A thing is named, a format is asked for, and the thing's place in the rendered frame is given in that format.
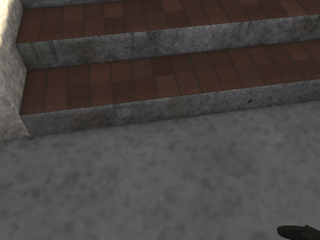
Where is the robot right hand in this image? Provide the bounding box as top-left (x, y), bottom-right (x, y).
top-left (277, 225), bottom-right (320, 240)

